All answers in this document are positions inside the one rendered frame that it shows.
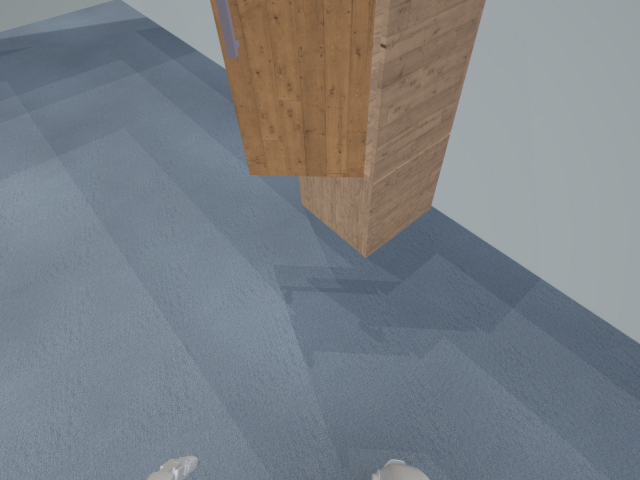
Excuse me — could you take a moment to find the robot right shin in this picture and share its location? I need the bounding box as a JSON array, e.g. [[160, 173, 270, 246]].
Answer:
[[383, 459, 406, 468]]

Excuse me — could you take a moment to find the handle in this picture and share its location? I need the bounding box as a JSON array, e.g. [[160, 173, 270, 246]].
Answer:
[[215, 0, 240, 58]]

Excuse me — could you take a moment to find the cupboard door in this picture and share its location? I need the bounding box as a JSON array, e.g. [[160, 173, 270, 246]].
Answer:
[[210, 0, 376, 178]]

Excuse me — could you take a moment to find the robot left hand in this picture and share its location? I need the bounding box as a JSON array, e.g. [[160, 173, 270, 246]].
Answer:
[[147, 456, 198, 480]]

